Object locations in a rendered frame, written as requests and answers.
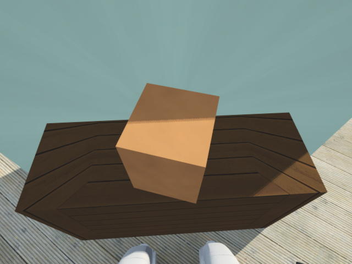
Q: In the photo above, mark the left robot thigh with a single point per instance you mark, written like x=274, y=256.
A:
x=141, y=254

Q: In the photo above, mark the right robot thigh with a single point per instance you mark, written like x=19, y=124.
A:
x=216, y=253

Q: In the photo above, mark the pedestal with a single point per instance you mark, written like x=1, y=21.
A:
x=258, y=171

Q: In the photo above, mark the carton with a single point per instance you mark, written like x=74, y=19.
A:
x=165, y=144

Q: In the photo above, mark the robot thigh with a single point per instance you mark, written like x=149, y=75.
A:
x=141, y=254
x=216, y=253

